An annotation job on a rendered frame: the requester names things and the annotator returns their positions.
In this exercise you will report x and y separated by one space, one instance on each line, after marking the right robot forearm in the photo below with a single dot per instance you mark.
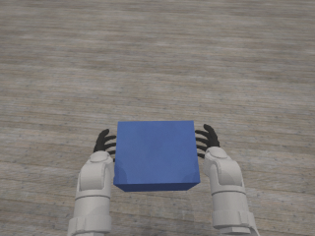
231 214

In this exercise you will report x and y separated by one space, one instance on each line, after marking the carton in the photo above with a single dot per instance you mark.
156 156

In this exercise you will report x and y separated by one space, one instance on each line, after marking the robot right hand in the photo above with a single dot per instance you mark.
212 139

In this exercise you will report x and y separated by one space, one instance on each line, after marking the left robot forearm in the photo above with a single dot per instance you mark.
92 201

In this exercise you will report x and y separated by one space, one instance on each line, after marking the robot left hand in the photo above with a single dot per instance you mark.
101 140

